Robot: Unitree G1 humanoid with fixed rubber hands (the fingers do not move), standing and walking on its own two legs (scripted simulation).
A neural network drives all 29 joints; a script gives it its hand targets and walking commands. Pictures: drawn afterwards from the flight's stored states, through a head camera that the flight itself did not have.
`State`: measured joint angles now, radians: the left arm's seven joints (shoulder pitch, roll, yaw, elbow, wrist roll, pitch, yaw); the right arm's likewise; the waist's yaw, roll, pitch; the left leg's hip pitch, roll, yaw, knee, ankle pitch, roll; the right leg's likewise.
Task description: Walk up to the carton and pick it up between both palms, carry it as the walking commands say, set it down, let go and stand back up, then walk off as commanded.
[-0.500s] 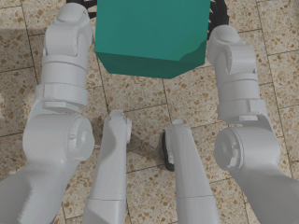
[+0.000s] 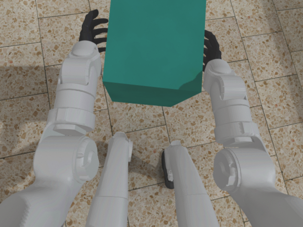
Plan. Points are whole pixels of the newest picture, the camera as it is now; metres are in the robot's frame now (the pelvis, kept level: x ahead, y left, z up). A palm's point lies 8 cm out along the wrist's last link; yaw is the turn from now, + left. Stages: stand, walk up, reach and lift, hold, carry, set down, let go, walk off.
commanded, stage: reach and lift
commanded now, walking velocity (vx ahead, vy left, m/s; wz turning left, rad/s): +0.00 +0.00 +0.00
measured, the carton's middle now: (150, 45) +0.55 +0.00 -0.09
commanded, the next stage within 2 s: none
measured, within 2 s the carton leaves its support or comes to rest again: neither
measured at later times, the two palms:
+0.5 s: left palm (69, 23) +0.47 +0.15 +0.10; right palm (241, 38) +0.47 -0.13 +0.09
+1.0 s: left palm (66, 27) +0.43 +0.14 +0.14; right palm (271, 53) +0.41 -0.15 +0.14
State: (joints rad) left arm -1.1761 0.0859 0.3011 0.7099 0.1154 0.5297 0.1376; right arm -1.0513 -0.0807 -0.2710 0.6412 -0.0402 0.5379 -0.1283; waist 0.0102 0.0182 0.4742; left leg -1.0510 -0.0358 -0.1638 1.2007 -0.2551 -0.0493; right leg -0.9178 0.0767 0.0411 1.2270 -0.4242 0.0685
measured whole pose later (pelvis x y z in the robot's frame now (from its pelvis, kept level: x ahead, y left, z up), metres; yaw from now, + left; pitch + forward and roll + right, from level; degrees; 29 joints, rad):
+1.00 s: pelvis +0.10 -0.01 +0.10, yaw +3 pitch +1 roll -2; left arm -0.52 -0.13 0.30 0.59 0.23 0.57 0.08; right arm -0.41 0.16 -0.36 0.46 -0.23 0.64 -0.04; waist -0.03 -0.02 -0.07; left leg -0.49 -0.03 -0.16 0.68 -0.20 -0.04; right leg -0.34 0.02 0.05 0.65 -0.33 0.04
